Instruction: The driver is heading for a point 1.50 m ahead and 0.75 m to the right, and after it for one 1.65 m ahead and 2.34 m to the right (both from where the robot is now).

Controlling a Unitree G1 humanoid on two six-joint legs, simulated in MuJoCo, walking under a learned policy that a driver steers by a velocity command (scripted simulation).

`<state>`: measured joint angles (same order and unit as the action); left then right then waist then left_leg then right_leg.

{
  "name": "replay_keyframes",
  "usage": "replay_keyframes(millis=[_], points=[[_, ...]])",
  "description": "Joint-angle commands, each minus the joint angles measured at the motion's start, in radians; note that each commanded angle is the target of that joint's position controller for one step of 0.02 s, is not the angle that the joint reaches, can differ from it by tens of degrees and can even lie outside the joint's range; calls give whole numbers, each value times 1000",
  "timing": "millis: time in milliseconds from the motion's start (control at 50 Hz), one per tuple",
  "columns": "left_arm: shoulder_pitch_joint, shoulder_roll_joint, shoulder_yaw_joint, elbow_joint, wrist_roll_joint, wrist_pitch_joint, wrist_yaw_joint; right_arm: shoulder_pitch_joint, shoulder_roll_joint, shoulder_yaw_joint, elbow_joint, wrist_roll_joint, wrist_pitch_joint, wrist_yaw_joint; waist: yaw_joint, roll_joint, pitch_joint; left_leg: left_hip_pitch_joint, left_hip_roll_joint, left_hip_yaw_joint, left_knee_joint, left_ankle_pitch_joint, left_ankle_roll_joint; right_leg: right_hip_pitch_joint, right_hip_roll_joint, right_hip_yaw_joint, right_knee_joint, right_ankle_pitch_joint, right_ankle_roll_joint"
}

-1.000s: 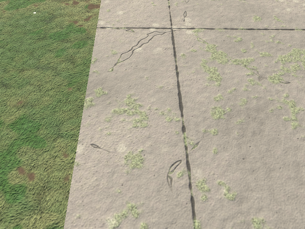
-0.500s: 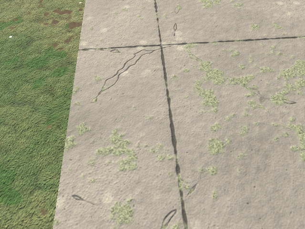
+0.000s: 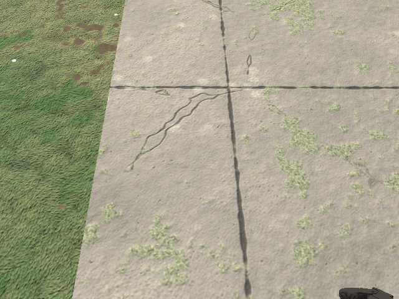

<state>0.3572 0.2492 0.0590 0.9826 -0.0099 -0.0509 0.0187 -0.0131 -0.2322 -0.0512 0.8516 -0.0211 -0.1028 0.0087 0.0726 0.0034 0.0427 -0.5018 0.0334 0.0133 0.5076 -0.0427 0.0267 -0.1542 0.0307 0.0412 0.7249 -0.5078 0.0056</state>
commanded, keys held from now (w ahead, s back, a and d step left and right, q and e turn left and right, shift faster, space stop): e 0.92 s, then no key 0.08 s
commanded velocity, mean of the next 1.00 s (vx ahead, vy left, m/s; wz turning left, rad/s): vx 0.05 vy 0.00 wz -0.53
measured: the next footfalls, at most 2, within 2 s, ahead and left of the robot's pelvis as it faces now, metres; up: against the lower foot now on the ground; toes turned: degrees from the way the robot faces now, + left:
right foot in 0.40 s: +0.08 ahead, -0.13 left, +0.00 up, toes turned -18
left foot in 0.88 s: +0.18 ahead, +0.07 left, +0.00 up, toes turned -35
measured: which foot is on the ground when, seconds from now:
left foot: down 0.00-0.40, up 0.42-0.86, down 0.88-1.00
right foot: up 0.00-0.38, down 0.40-0.88, up 0.90-1.00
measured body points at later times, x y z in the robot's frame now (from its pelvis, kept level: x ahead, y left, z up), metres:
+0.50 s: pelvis +0.05 -0.03 +0.01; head +0.07 -0.07 +0.46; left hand +0.23 +0.23 -0.08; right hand +0.12 -0.34 -0.12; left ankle +0.11 +0.12 -0.67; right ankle +0.04 -0.12 -0.72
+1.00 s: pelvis +0.08 +0.00 +0.02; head +0.12 +0.00 +0.46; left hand +0.37 +0.16 -0.09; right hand +0.02 -0.31 -0.09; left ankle +0.14 +0.09 -0.72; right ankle +0.00 -0.10 -0.66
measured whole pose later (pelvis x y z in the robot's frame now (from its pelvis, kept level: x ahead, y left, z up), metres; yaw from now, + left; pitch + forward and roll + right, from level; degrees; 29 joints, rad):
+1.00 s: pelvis +0.08 +0.00 +0.02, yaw -34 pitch +2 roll +0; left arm 0.16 0.34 0.10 0.69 -0.01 0.04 0.04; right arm 0.12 -0.28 -0.08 0.86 -0.02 -0.01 -0.01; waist -0.01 -0.05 0.03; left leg -0.26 0.00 -0.01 0.46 -0.24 0.01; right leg -0.50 0.11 0.15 1.04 -0.49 0.03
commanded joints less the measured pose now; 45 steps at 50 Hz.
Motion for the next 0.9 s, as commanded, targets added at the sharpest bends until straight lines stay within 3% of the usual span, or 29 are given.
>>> replay_keyframes(millis=[20, 40, 60, 80, 120, 200, 300, 360, 380, 400, 420, 440, 460, 480, 500, 520, 560, 660, 780, 820, 860, 880, 900], points=[[94, 130, 24, -72, -29, -9, 4, 268, -189, -45, -20, 8, 28, -15, -131, 183, -466, 755, 407, -423, -52, 557, 264, -476, -15, 80, 597, -195, 21], [16, 136, 30, -98, -33, 8, 11, 197, -154, -34, -33, 12, 37, -23, -114, 135, -338, 624, 361, -332, -94, 371, 224, -525, -55, 35, 586, -120, 27], [-12, 123, 35, -101, -24, 31, 20, 138, -127, -24, -33, 12, 43, -27, -91, 98, -235, 467, 318, -256, -148, 235, 207, -508, -89, 19, 551, -65, 39], [-1, 112, 42, -106, -15, 57, 29, 94, -119, -22, -33, 3, 46, -30, -59, 121, -189, 331, 296, -208, -198, 102, 194, -439, -116, 19, 513, -16, 42], [17, 75, 43, -122, -9, 87, 34, 49, -134, -28, -31, -16, 49, -31, -32, 146, -129, 170, 267, -120, -276, -8, 201, -345, -108, -21, 466, 49, 40], [-45, 78, 48, -174, -2, 97, 26, 37, -166, -41, -20, -4, 51, -50, -36, 123, -142, 194, 292, -39, -301, 2, 219, -325, -130, -33, 291, 154, 27], [-126, 100, 52, -221, -3, 104, -3, 33, -207, -53, -14, 16, 82, -59, -52, 122, -142, 246, 315, 27, -291, -55, 188, -235, -111, -85, 99, 187, 3], [-107, 103, 59, -229, 0, 109, -19, 30, -219, -57, -6, 37, 102, -54, -28, 113, -133, 282, 311, 57, -213, -103, 137, -147, -83, -126, -94, 234, -39], [-78, 112, 66, -218, 5, 109, -19, 48, -203, -55, 4, 43, 109, -52, -19, 93, -135, 266, 285, 79, -152, -145, 97, -84, -57, -134, -175, 276, -66], [-45, 151, 79, -213, 12, 107, -14, 96, -167, -50, 25, 43, 117, -47, -16, 1, -107, 198, 223, 135, -9, -220, 25, -18, -82, -45, -307, 377, -111], [-29, 265, 102, -232, 13, 105, 7, 105, -108, -37, 3, 7, 119, -35, -58, -299, -84, -60, 84, 236, 323, -499, -81, 98, -329, 302, -377, 701, -215], [-50, 312, 101, -262, 39, 84, 2, 9, -125, -43, -49, 0, 112, -43, -35, -311, -87, -193, -20, 70, 521, -631, -102, 27, -417, 473, -422, 690, -365], [-76, 279, 95, -267, 47, 58, -5, -35, -156, -53, -58, 13, 112, -48, -30, -198, -97, -209, -11, -18, 609, -563, -83, 14, -369, 406, -437, 614, -343], [-126, 263, 91, -274, 33, 40, -2, -11, -165, -59, -49, 25, 112, -52, -63, -161, -94, -222, 0, -45, 618, -460, -65, 17, -321, 333, -431, 574, -281], [-176, 228, 82, -289, 15, 37, 2, 20, -171, -65, -21, 19, 113, -61, -80, -117, -110, -213, 12, -60, 614, -397, -61, 22, -288, 291, -416, 540, -230], [-204, 205, 72, -297, 3, 38, 7, 32, -179, -70, -14, 10, 112, -66, -90, -124, -113, -194, 10, -62, 617, -353, -64, 3, -273, 265, -410, 565, -214], [-185, 180, 61, -300, 7, 40, 16, 42, -165, -71, -16, 14, 105, -62, -93, -123, -145, -155, -9, -67, 621, -296, -69, 12, -250, 249, -403, 616, -218], [-150, 206, 69, -304, 0, 48, 30, 3, -133, -57, -34, 23, 94, -55, -62, -139, -137, -127, -31, -89, 375, -262, -92, 63, -230, 291, -388, 540, -223], [-190, 223, 74, -332, 3, 65, 19, 29, -154, -54, -39, 32, 79, -33, -55, -164, -134, 44, -65, -92, 189, -311, -93, -11, -213, 389, -356, 563, -237], [-210, 221, 71, -343, -2, 72, 19, 61, -161, -54, -38, 35, 69, -24, -68, -170, -146, 101, -72, -92, 96, -301, -81, 2, -201, 427, -327, 627, -223], [-247, 213, 65, -358, -14, 83, 25, 140, -170, -59, -20, 33, 61, -14, -119, -156, -154, 248, -62, -73, -129, -126, -56, -35, -148, 418, -273, 601, -168], [-229, 181, 56, -366, -11, 86, 28, 180, -218, -72, -12, 21, 62, -15, -115, -89, -176, 381, 49, -143, -172, -32, -17, -133, -95, 372, -192, 446, -116], [-153, 109, 40, -361, 2, 86, 25, 168, -280, -82, -22, 7, 75, -25, -49, 177, -191, 500, 270, -337, -166, 205, 72, -298, 56, 193, 47, 32, -55]])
